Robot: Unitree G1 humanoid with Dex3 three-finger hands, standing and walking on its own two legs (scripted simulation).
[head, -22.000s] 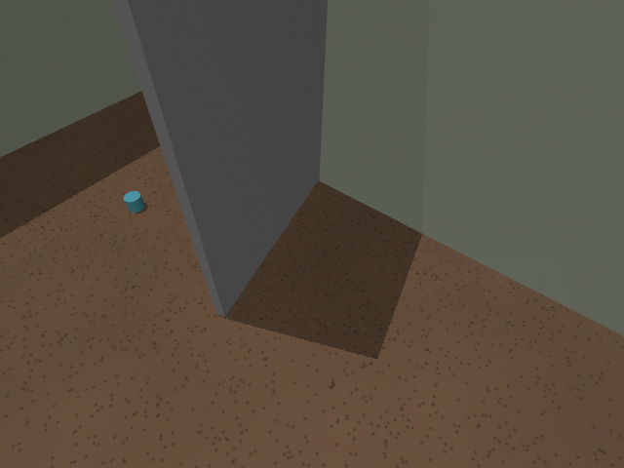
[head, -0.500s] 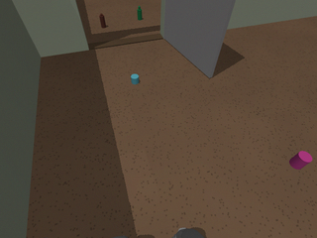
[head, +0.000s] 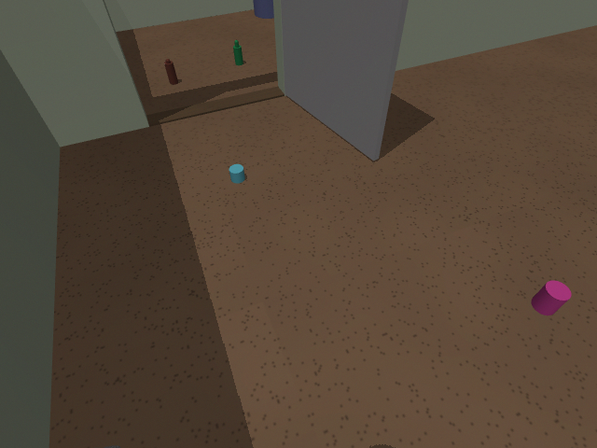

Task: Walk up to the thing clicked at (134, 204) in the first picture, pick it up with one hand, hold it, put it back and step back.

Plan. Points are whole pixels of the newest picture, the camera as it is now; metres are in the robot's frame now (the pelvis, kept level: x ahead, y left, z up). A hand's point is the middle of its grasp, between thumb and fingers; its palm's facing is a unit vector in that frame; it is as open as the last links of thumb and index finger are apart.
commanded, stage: walk up
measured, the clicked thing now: (237, 173) +1.47 +0.32 -0.73
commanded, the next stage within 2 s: stand in 0.16 s
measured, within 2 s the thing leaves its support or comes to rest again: neither
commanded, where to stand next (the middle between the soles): +0.08 +0.03 m, yaw +2 degrees
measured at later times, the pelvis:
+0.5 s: pelvis +0.00 +0.01 +0.02, yaw +2 degrees
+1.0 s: pelvis +0.00 +0.01 +0.02, yaw +4 degrees
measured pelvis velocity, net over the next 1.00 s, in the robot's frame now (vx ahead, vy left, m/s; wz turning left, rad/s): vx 0.00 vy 0.01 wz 0.06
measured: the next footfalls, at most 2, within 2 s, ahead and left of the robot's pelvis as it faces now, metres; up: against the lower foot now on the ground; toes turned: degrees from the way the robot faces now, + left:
none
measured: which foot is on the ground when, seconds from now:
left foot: down 0.00-1.00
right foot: down 0.00-1.00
